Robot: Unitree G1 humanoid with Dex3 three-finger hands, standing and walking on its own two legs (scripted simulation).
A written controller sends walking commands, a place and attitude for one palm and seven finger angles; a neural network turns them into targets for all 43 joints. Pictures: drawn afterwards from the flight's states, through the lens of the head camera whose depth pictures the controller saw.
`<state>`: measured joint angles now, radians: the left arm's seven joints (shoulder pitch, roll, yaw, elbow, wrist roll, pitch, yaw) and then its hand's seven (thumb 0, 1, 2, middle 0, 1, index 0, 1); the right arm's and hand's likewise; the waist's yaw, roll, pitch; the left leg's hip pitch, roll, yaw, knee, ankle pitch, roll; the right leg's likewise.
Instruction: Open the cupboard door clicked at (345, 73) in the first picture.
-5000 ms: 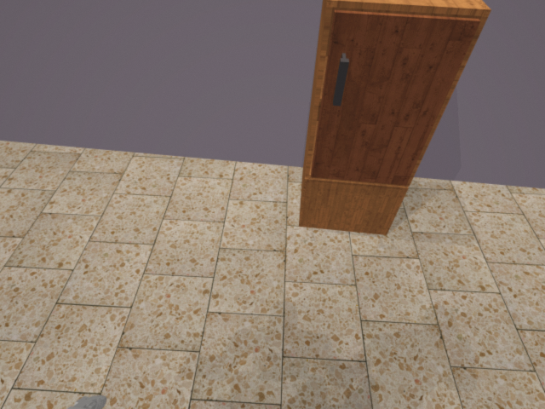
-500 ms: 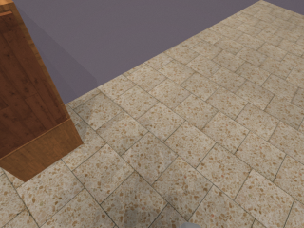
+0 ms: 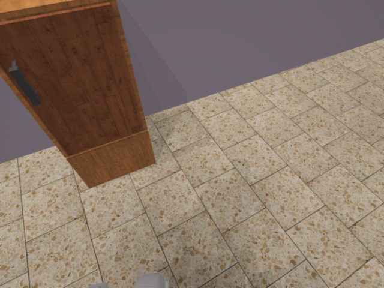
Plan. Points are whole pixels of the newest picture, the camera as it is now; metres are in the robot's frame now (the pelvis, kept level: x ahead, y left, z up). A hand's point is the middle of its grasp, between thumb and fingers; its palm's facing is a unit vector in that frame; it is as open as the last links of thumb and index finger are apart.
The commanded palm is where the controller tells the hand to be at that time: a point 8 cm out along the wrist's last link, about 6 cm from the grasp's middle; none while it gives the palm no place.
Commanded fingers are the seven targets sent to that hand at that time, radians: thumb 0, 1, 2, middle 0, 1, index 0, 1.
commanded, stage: turn to face it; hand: left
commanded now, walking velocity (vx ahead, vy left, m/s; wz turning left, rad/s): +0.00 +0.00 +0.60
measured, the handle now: (26, 83) +0.68 +0.56 +0.00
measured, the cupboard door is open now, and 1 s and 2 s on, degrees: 0 0 0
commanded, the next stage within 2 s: take the last steps up to it in 0.68 s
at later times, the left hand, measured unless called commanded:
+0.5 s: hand out of the picture +0.04 +0.27 -0.15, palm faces +0.27 -0.92 -0.27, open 7.4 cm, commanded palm none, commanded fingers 0.00 0.90 0.90 -0.20 -0.30 -0.20 -0.30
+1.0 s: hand out of the picture -0.10 +0.19 -0.17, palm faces +0.49 -0.84 -0.22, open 7.4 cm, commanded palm none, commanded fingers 0.00 0.90 0.90 -0.20 -0.30 -0.20 -0.30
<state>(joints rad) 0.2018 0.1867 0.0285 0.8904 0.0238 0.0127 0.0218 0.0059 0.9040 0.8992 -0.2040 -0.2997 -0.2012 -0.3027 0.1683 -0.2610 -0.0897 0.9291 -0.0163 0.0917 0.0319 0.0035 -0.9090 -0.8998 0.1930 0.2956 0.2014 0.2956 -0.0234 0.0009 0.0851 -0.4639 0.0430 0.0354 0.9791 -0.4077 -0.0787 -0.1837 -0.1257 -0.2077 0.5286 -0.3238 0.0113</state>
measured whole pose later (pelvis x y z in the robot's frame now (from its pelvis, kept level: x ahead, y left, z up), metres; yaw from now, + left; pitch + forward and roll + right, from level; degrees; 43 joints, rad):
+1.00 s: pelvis -0.01 +0.02 +0.00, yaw +26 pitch +0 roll +0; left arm 0.33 0.19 0.04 1.02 0.03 -0.02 0.01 0.00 0.91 0.90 -0.20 -0.30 -0.20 -0.30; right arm 0.21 -0.22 -0.06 1.01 -0.02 0.05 0.02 0.00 -0.91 -0.90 0.19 0.30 0.20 0.30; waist 0.04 -0.01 0.03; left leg -0.29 0.05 0.05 0.70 -0.41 -0.03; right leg -0.18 -0.10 -0.18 0.47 -0.28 0.01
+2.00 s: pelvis +0.26 +0.14 -0.01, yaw +26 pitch -1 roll -2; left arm 0.33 0.16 0.04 1.13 0.01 -0.03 0.02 0.00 0.92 0.90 -0.20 -0.30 -0.20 -0.30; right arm 0.17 -0.16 -0.03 1.03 -0.02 -0.04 -0.01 0.00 -0.92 -0.90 0.19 0.30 0.20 0.30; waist 0.03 -0.02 0.02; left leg -0.33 0.07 0.11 0.57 -0.19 0.03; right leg -0.13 0.00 -0.17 0.52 -0.36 -0.02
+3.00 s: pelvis +0.25 +0.12 +0.00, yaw +24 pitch -1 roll +0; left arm 0.25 0.18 0.02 1.12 0.01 0.02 0.02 0.01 0.91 0.90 -0.20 -0.30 -0.19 -0.30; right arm 0.26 -0.15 -0.01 1.09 -0.01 0.01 -0.03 0.01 -0.94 -0.90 0.20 0.30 0.21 0.30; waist 0.02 -0.02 0.03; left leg -0.14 0.01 0.05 0.44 -0.28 0.00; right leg -0.24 -0.07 -0.04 0.45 -0.19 0.04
